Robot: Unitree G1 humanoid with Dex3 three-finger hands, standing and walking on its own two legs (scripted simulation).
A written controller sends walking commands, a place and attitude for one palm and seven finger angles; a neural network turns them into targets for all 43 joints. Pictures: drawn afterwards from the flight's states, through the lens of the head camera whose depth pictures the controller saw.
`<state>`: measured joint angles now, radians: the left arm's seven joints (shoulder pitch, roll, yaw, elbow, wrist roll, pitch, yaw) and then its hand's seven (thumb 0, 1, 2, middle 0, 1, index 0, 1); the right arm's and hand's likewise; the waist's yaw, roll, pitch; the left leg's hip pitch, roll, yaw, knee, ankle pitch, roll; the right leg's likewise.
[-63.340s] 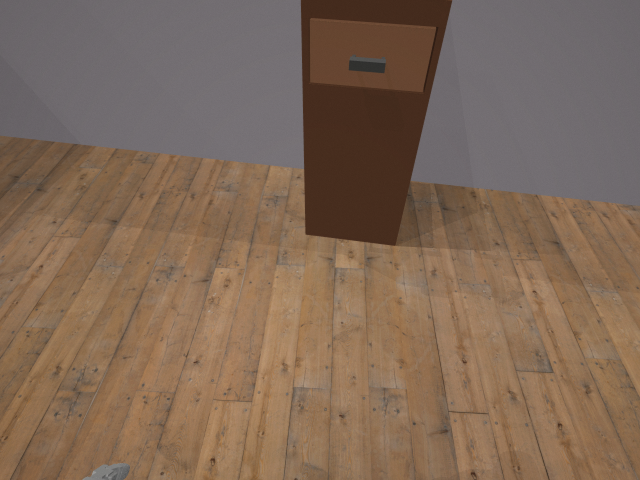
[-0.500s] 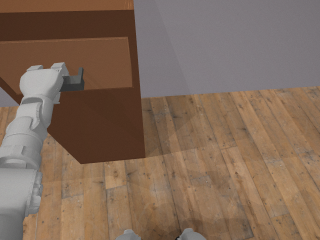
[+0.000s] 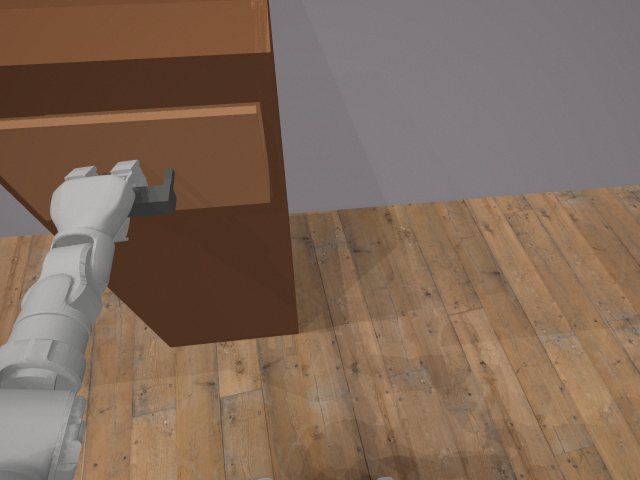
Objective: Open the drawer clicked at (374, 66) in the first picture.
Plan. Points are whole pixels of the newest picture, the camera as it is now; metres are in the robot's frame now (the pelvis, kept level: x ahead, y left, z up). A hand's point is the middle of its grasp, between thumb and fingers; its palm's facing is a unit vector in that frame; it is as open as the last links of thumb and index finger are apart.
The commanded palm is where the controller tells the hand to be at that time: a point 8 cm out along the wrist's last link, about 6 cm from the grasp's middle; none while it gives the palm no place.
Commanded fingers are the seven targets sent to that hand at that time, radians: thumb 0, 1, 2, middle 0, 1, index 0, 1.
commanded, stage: pull the drawer open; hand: left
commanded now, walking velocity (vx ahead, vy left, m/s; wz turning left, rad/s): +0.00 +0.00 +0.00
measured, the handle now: (136, 189) +0.49 +0.25 +0.05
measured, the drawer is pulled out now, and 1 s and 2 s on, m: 0.01 0.13 0.30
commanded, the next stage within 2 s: open the thumb to release the handle in 1.98 s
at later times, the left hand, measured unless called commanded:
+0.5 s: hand (114, 235) +0.43 +0.27 +0.03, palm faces -0.07 -0.03 -1.00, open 6.1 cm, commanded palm +0.39 +0.26 +0.08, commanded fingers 0.00 0.90 0.90 -0.40 -1.35 -0.40 -1.35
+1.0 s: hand (101, 306) +0.33 +0.26 +0.03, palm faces +0.01 -0.06 -1.00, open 5.9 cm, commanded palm +0.29 +0.25 +0.08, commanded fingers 0.00 0.90 0.90 -0.40 -1.35 -0.40 -1.35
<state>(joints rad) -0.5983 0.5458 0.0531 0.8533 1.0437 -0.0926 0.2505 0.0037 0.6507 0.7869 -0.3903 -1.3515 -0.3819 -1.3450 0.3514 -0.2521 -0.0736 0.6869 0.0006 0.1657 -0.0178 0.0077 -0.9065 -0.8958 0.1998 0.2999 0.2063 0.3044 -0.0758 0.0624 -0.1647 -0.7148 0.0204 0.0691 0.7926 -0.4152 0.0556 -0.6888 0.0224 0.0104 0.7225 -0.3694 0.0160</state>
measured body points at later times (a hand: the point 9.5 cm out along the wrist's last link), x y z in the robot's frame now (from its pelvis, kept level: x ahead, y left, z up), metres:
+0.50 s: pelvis -0.01 -0.01 +0.00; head +0.07 -0.01 +0.44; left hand +0.42 +0.27 +0.08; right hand +0.03 -0.29 -0.13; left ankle -0.03 +0.08 -0.71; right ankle -0.02 -0.14 -0.71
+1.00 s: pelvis +0.00 -0.01 +0.01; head +0.05 -0.02 +0.46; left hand +0.32 +0.26 +0.08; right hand +0.14 -0.26 -0.11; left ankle -0.03 +0.08 -0.71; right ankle -0.02 -0.14 -0.71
